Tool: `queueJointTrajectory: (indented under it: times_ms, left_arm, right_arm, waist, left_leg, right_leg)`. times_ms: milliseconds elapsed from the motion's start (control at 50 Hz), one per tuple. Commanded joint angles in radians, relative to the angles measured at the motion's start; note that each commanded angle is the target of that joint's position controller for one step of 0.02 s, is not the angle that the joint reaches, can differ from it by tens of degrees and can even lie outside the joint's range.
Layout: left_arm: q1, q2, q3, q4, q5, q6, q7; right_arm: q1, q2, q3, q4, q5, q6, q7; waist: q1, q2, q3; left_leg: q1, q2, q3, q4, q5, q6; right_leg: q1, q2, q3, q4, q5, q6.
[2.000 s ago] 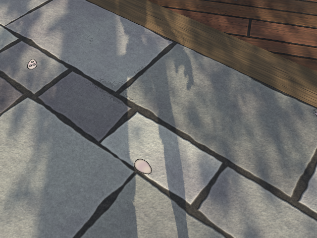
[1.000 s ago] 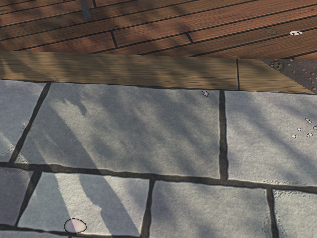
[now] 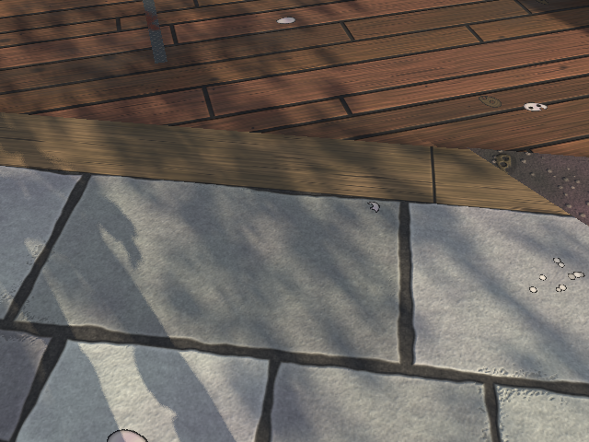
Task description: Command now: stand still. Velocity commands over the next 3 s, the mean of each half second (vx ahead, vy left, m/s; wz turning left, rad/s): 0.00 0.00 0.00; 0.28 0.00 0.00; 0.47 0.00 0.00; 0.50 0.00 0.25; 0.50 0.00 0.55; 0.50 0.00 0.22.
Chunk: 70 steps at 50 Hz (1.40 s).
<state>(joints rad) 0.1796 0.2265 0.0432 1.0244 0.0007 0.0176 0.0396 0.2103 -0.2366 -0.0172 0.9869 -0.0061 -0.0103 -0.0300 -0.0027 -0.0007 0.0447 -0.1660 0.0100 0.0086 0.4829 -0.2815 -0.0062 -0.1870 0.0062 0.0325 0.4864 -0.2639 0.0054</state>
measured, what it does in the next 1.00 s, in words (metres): walks ahead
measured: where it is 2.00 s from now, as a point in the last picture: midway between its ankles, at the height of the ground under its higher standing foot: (301, 363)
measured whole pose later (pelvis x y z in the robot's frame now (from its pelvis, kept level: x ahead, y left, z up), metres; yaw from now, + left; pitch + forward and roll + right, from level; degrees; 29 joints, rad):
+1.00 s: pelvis +0.12 -0.02 +0.01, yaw +0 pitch +1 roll +0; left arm 0.49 0.18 0.01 1.12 0.00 -0.09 0.00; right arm 0.15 -0.27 -0.05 0.94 0.03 -0.10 0.02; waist 0.06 0.03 -0.01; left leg -0.63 0.08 0.02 1.00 -0.17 0.04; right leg 0.02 0.03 -0.03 0.24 -0.28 -0.04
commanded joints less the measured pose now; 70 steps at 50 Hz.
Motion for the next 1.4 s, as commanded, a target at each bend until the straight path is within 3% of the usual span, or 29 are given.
queueJointTrajectory:
  times_ms: [20,520,560,600,660,680,700,720,760,780,800,820,840,860,880,920,960,1020,1120,1160,1200,1220,1240,1260,1280,1300,1320,1360,1400]
  left_arm:
    - [0.006,0.108,0.017,-0.013,0.0,-0.009,0.004]
    - [0.056,0.079,-0.007,0.081,-0.002,-0.011,0.007]
    - [0.084,0.071,-0.007,0.095,-0.008,-0.009,0.009]
    - [0.073,0.083,-0.003,0.078,-0.013,-0.018,0.01]
    - [0.037,0.026,-0.014,0.044,-0.015,-0.066,-0.009]
    - [0.03,0.022,-0.015,0.036,-0.019,-0.08,-0.018]
    - [0.038,0.026,-0.013,0.033,-0.025,-0.089,-0.026]
    - [0.065,0.021,-0.013,0.038,-0.03,-0.097,-0.031]
    - [0.213,0.031,-0.003,0.098,-0.028,-0.103,-0.03]
    - [0.324,0.085,0.016,0.13,-0.021,-0.103,-0.027]
    - [0.464,0.217,0.049,0.15,-0.028,-0.108,-0.033]
    - [0.452,0.196,0.036,0.14,-0.007,-0.125,-0.041]
    - [0.372,0.126,0.017,0.111,-0.005,-0.139,-0.041]
    - [0.322,0.096,0.007,0.089,-0.008,-0.145,-0.045]
    - [0.29,0.091,0.001,0.074,-0.011,-0.143,-0.05]
    - [0.306,0.043,-0.017,0.07,-0.005,-0.127,-0.048]
    - [0.333,0.058,-0.019,0.066,0.0,-0.112,-0.035]
    - [0.322,0.108,-0.014,0.041,0.004,-0.105,-0.016]
    - [0.364,0.142,0.005,0.051,-0.021,-0.107,-0.012]
    - [0.339,0.16,0.015,0.042,-0.015,-0.099,-0.013]
    - [0.308,0.162,0.018,0.027,0.0,-0.08,-0.015]
    - [0.3,0.14,0.006,0.002,0.011,-0.078,-0.018]
    - [0.433,-0.025,-0.035,-0.011,0.006,-0.099,-0.032]
    - [0.389,0.03,-0.024,0.001,-0.018,-0.133,-0.041]
    - [0.277,0.104,-0.001,-0.043,-0.049,-0.151,-0.044]
    - [0.208,0.123,0.003,-0.062,-0.051,-0.159,-0.037]
    - [0.18,0.122,0.012,-0.065,-0.039,-0.155,-0.026]
    - [0.221,0.081,0.017,-0.059,-0.026,-0.125,-0.018]
    - [0.209,0.063,0.019,-0.072,-0.022,-0.104,-0.015]
  right_arm:
    - [0.019,-0.107,-0.018,-0.021,0.001,-0.008,-0.005]
    - [0.094,-0.072,-0.004,0.059,0.003,-0.005,-0.009]
    - [0.118,-0.075,-0.008,0.073,0.01,0.0,-0.014]
    - [0.117,-0.107,-0.02,0.059,0.02,-0.001,-0.019]
    - [0.199,-0.162,-0.044,0.068,0.033,-0.03,-0.01]
    - [0.2,-0.174,-0.051,0.066,0.035,-0.036,-0.007]
    - [0.17,-0.167,-0.05,0.051,0.032,-0.041,-0.005]
    - [0.124,-0.161,-0.049,0.031,0.034,-0.044,-0.001]
    - [0.019,-0.148,-0.046,-0.014,0.047,-0.042,0.007]
    - [-0.01,-0.103,-0.034,-0.032,0.04,-0.049,0.011]
    - [-0.022,-0.044,-0.02,-0.071,0.033,-0.068,0.012]
    - [-0.041,-0.067,-0.026,-0.085,0.046,-0.085,0.01]
    - [-0.027,-0.081,-0.029,-0.082,0.06,-0.096,0.02]
    - [-0.008,-0.077,-0.029,-0.067,0.058,-0.105,0.029]
    - [-0.016,-0.089,-0.036,-0.067,0.047,-0.112,0.034]
    - [-0.049,-0.095,-0.047,-0.075,0.033,-0.113,0.047]
    - [-0.09,-0.052,-0.037,-0.091,0.03,-0.101,0.058]
    - [-0.257,-0.012,-0.012,-0.161,0.029,-0.095,0.061]
    - [-0.347,-0.063,-0.015,-0.216,0.04,-0.093,0.075]
    - [-0.286,-0.104,-0.034,-0.211,0.037,-0.098,0.079]
    - [-0.023,-0.171,-0.075,-0.135,0.042,-0.093,0.07]
    - [0.155,-0.224,-0.094,-0.093,0.036,-0.085,0.059]
    - [0.248,-0.303,-0.109,-0.065,0.011,-0.081,0.061]
    - [0.214,-0.22,-0.083,-0.065,0.013,-0.082,0.065]
    - [0.108,-0.171,-0.068,-0.076,0.019,-0.09,0.065]
    - [0.009,-0.138,-0.057,-0.099,0.019,-0.097,0.067]
    - [-0.047,-0.113,-0.051,-0.105,0.008,-0.104,0.074]
    - [-0.07,-0.072,-0.039,-0.091,-0.003,-0.111,0.081]
    - [-0.03,-0.085,-0.04,-0.065,0.003,-0.115,0.074]
  waist:
    - [0.001,0.003,-0.018]
    - [0.003,0.002,0.003]
    - [0.003,0.015,-0.008]
    - [-0.004,0.041,0.073]
    - [-0.031,0.162,0.1]
    - [-0.028,0.183,0.107]
    - [-0.008,0.169,0.114]
    - [0.021,0.16,0.119]
    - [0.097,0.11,0.114]
    - [0.128,-0.021,0.066]
    - [0.156,-0.291,0.005]
    - [0.137,-0.245,0.025]
    - [0.089,-0.13,0.081]
    - [0.064,-0.091,0.079]
    - [0.048,-0.061,0.081]
    - [0.045,-0.075,0.062]
    - [0.049,-0.081,0.056]
    - [0.073,-0.072,0.099]
    - [0.057,-0.099,0.121]
    - [0.002,-0.116,0.052]
    - [-0.133,-0.131,-0.122]
    - [-0.199,-0.072,-0.24]
    - [-0.116,0.226,-0.419]
    - [-0.133,0.213,-0.413]
    - [-0.101,0.174,-0.222]
    - [-0.067,0.07,-0.135]
    - [-0.031,0.022,-0.09]
    - [0.028,0.064,-0.069]
    - [0.04,0.071,-0.034]
  left_leg:
    - [-0.04,0.026,-0.026,-0.089,0.142,0.012]
    - [-0.054,0.014,-0.023,-0.099,0.121,0.021]
    - [-0.061,-0.005,-0.015,-0.102,-0.154,0.039]
    - [-0.131,0.032,-0.084,-0.133,-0.454,0.088]
    - [-0.072,0.223,-0.361,-0.263,-0.575,0.199]
    - [-0.097,0.289,-0.452,-0.305,-0.569,0.237]
    - [-0.129,0.304,-0.466,-0.317,-0.54,0.244]
    - [-0.165,0.285,-0.42,-0.305,-0.502,0.225]
    - [-0.311,0.16,-0.238,-0.181,-0.35,0.149]
    - [-0.402,0.073,-0.112,0.054,-0.199,0.097]
    - [-0.571,-0.047,0.051,0.39,-0.167,0.037]
    - [-0.672,-0.033,-0.044,0.613,-0.272,0.046]
    - [-0.744,0.02,-0.093,0.724,-0.199,0.069]
    - [-0.761,0.053,-0.091,0.743,-0.103,0.086]
    - [-0.769,0.079,-0.078,0.709,-0.026,0.09]
    - [-0.708,0.105,-0.041,0.626,0.059,0.076]
    - [-0.67,0.099,0.0,0.539,0.114,0.046]
    - [-0.548,0.062,0.046,0.274,0.232,0.017]
    - [-0.446,0.033,0.039,0.078,0.288,0.06]
    - [-0.341,0.0,0.048,0.061,0.252,0.094]
    - [-0.007,-0.058,0.083,0.071,0.221,0.142]
    - [0.299,0.083,-0.081,0.094,0.167,0.194]
    - [0.608,0.356,-0.616,-0.052,-0.122,0.366]
    - [0.572,0.37,-0.821,-0.22,-0.201,0.36]
    - [0.417,0.341,-0.658,-0.233,-0.161,0.303]
    - [0.239,0.307,-0.501,-0.251,-0.029,0.271]
    - [0.097,0.269,-0.387,-0.273,0.089,0.25]
    - [-0.039,0.207,-0.255,-0.324,0.156,0.234]
    - [-0.095,0.192,-0.195,-0.364,0.191,0.251]
  right_leg:
    - [0.021,-0.029,0.027,-0.071,0.183,-0.02]
    - [-0.006,-0.022,0.007,-0.082,0.145,-0.012]
    - [-0.022,0.014,-0.031,-0.055,-0.112,-0.023]
    - [-0.136,0.026,-0.036,-0.007,-0.366,-0.05]
    - [-0.263,0.024,-0.08,0.186,-0.216,-0.051]
    - [-0.256,-0.001,-0.068,0.257,-0.169,-0.061]
    - [-0.237,-0.018,-0.057,0.267,-0.181,-0.077]
    - [-0.18,-0.021,-0.063,0.198,-0.203,-0.095]
    - [0.106,0.008,-0.075,-0.048,-0.089,-0.105]
    - [0.248,-0.092,0.092,-0.12,-0.103,-0.119]
    - [0.379,-0.304,0.474,-0.281,-0.235,-0.232]
    - [0.345,-0.405,0.681,-0.333,-0.274,-0.309]
    - [0.335,-0.389,0.603,-0.321,-0.234,-0.294]
    - [0.331,-0.341,0.485,-0.319,-0.172,-0.257]
    - [0.33,-0.309,0.39,-0.326,-0.069,-0.223]
    - [0.305,-0.244,0.228,-0.333,0.173,-0.177]
    - [0.265,-0.216,0.144,-0.345,0.289,-0.179]
    - [0.124,-0.182,0.067,-0.391,0.298,-0.18]
    - [0.198,-0.242,0.038,-0.391,0.365,-0.169]
    - [0.274,-0.259,0.016,-0.28,0.649,-0.144]
    - [0.24,-0.214,-0.034,0.037,0.926,-0.105]
    - [0.016,-0.173,-0.047,0.324,0.693,-0.077]
    - [-0.343,0.036,-0.036,0.735,-0.011,-0.013]
    - [-0.454,0.041,0.117,0.89,-0.273,-0.037]
    - [-0.545,-0.017,0.093,0.934,-0.216,-0.057]
    - [-0.508,-0.076,0.069,0.892,-0.112,-0.067]
    - [-0.451,-0.115,0.054,0.83,-0.045,-0.067]
    - [-0.342,-0.156,0.057,0.748,0.002,-0.067]
    - [-0.349,-0.168,0.039,0.681,0.015,-0.055]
